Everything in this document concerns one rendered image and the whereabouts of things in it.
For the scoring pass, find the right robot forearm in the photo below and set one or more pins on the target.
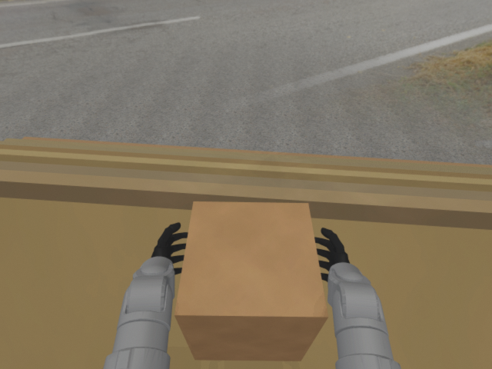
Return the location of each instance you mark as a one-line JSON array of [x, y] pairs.
[[359, 323]]

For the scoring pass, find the carton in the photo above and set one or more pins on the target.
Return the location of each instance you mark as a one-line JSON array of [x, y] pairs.
[[250, 287]]

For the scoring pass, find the left robot hand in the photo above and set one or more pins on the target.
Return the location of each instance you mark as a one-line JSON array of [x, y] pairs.
[[164, 248]]

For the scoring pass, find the left robot forearm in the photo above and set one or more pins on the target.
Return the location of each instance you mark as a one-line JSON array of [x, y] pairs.
[[144, 323]]

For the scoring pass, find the right robot hand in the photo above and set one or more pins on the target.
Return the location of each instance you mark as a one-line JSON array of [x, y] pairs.
[[336, 253]]

